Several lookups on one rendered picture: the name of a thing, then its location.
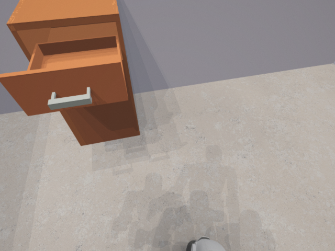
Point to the robot right thigh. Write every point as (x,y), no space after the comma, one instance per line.
(207,245)

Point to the drawer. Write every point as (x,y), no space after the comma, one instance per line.
(67,68)

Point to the handle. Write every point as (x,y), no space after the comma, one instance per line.
(58,103)

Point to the cabinet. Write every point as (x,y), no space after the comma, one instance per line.
(40,21)

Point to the right robot shin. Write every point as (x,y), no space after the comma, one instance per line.
(203,237)

